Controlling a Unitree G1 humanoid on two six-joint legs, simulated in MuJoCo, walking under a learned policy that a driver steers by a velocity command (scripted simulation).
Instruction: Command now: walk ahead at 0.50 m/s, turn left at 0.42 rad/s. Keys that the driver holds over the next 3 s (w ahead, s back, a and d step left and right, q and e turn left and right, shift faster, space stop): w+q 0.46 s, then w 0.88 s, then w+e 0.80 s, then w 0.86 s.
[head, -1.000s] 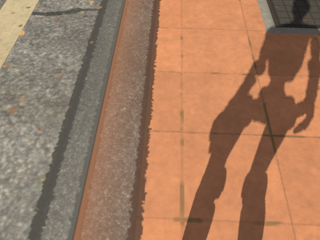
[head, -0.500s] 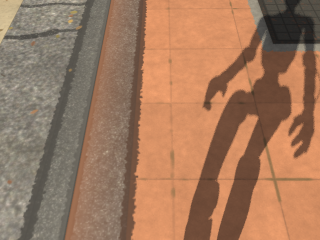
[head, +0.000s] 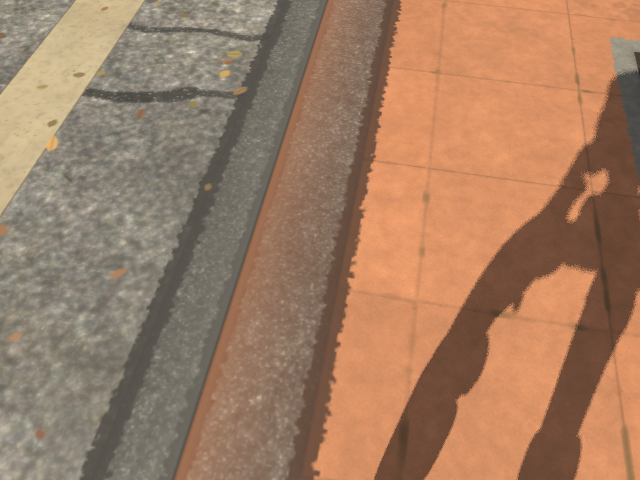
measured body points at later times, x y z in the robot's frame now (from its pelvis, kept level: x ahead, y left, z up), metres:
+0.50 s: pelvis +0.27 +0.02 +0.01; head +0.31 +0.04 +0.46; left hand +0.45 +0.28 -0.07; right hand +0.28 -0.26 -0.11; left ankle +0.11 +0.06 -0.72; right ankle +0.46 -0.07 -0.69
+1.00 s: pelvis +0.52 +0.08 +0.02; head +0.55 +0.09 +0.47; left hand +0.38 +0.29 -0.12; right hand +0.79 -0.04 -0.08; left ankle +0.60 +0.24 -0.69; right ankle +0.46 -0.05 -0.72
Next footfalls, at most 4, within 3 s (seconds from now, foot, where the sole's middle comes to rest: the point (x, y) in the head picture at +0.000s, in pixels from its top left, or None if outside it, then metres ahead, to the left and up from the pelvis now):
0.56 right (353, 455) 0.50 -0.03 -0.76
1.08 left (224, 380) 0.65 0.25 -0.76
1.64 right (270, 256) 0.99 0.18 -0.76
2.18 left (210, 170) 1.29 0.37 -0.76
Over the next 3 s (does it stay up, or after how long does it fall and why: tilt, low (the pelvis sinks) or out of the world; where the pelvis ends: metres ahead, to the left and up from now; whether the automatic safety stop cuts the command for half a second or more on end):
stays up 1.52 0.18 0.03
